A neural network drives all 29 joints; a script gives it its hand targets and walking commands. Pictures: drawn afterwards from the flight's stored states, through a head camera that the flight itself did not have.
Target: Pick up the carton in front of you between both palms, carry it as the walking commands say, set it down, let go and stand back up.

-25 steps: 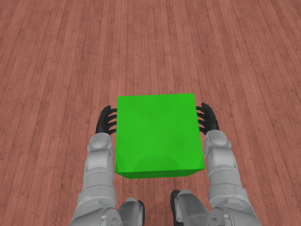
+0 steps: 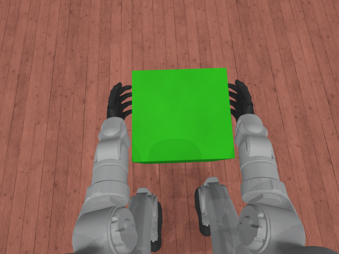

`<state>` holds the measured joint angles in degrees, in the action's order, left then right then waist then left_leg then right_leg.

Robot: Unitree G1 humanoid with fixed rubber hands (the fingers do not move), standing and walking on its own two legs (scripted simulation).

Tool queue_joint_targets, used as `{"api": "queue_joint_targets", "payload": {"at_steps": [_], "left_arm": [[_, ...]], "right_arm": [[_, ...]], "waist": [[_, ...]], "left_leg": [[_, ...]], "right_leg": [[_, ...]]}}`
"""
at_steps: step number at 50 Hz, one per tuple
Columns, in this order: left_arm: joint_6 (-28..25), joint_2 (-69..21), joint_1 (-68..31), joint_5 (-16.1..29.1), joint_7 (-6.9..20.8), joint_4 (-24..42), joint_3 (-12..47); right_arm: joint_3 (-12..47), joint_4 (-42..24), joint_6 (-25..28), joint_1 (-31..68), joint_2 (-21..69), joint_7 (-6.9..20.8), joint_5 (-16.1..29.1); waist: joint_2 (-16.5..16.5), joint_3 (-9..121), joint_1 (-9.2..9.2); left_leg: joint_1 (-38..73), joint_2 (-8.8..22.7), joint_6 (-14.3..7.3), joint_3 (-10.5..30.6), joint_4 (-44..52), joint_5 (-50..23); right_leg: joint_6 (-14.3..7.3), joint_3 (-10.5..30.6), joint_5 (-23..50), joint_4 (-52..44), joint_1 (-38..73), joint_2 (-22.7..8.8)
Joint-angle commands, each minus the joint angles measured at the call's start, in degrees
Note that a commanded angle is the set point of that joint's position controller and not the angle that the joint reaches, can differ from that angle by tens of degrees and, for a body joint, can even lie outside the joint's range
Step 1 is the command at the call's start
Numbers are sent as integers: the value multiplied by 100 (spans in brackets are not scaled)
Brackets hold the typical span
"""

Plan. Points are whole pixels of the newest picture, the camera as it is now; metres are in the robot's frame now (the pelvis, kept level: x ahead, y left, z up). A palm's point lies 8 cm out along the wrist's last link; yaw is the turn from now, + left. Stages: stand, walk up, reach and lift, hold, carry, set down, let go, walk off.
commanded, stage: set down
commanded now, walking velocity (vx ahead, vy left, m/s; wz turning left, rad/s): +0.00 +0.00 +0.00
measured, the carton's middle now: (178, 124) +0.42 -0.03 -0.15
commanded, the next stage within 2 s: none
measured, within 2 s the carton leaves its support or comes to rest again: rests again in 1.70 s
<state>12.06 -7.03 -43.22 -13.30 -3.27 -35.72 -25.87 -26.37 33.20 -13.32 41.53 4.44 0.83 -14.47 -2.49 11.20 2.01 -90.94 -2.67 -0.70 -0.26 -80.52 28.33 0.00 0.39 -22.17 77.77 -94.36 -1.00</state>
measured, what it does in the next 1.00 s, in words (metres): lowers itself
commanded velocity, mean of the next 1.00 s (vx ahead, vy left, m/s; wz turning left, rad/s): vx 0.00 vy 0.00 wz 0.00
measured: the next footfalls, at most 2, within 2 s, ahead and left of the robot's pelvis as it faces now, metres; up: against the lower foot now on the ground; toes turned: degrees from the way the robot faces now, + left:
none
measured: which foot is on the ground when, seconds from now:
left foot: down 0.00-1.00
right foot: down 0.00-1.00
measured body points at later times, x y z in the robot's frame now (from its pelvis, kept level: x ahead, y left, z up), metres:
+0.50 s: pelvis -0.03 -0.01 -0.13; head +0.27 -0.03 +0.21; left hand +0.48 +0.11 -0.24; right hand +0.45 -0.20 -0.25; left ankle +0.06 +0.11 -0.57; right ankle +0.10 -0.12 -0.57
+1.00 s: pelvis -0.03 +0.00 -0.22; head +0.31 -0.01 +0.07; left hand +0.50 +0.09 -0.38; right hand +0.49 -0.21 -0.36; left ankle +0.06 +0.11 -0.57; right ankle +0.10 -0.12 -0.57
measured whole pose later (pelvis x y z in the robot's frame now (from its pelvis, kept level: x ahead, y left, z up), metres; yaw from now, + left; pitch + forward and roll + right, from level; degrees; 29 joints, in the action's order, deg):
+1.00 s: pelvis -0.03 +0.00 -0.22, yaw +0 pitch +45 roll +0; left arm 10.1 6.7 -69.9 -2.7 -10.4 -49.6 -15.6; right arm -19.2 50.6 -11.4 70.9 -10.6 -3.8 -1.0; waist -0.6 -5.3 5.4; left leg -132.1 -3.5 0.0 -1.0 -123.0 35.5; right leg 0.6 0.9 -26.7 118.5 -136.3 0.0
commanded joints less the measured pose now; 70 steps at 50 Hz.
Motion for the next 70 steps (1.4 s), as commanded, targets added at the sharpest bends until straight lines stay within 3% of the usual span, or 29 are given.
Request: {"api": "queue_joint_targets", "payload": {"at_steps": [1, 22, 31, 40, 49, 59, 70], "left_arm": [[-10, -4936, -2976, 461, 1040, -487, 2880], [-60, -4396, -4543, 951, 1043, -733, 3011], [-104, -4108, -5097, 1072, 999, -936, 2993], [-243, -3798, -5712, 1390, 942, -1041, 3244], [-388, -3718, -6007, 1480, 810, -701, 3475], [-478, -3630, -6007, 1495, 842, -1144, 3241], [-633, -3071, -6020, 1322, 822, -1644, 2820]], "right_arm": [[2858, 383, -3, 3088, 4715, 1040, 462], [3070, 375, 1, 4515, 4458, 702, 919], [3070, 533, 79, 5134, 4086, 729, 1124], [3107, 781, 260, 5703, 3596, 827, 1454], [3026, 1431, 239, 5384, 4191, 1078, 1918], [2658, 1686, 389, 5530, 3795, 1049, 1742], [2291, 2188, 569, 5672, 3367, 1025, 1728]], "waist": [[149, 4355, 108], [273, 5239, 177], [243, 5165, 224], [62, 4938, 393], [-256, 5054, 122], [-174, 4128, 344], [-227, 3445, 221]], "left_leg": [[1170, -793, 202, 172, 662, -858], [-1004, -873, 143, -210, -1365, -562], [-1361, -833, 134, -252, -2022, -534], [-1416, -762, 158, -226, -2683, -660], [-1080, -709, 134, -250, -3058, -1269], [-1596, -718, 119, -154, -3206, -881], [-2007, -666, 68, -194, -3285, -534]], "right_leg": [[4, -66, 987, -104, 2757, 917], [172, -97, 1063, 1687, 1650, 887], [188, -204, 1048, 2367, 1038, 816], [156, -305, 1163, 3089, 484, 686], [155, -315, 1646, 3605, -35, 678], [115, -365, 1206, 3719, -580, 673], [61, -270, 885, 3778, -804, 650]]}}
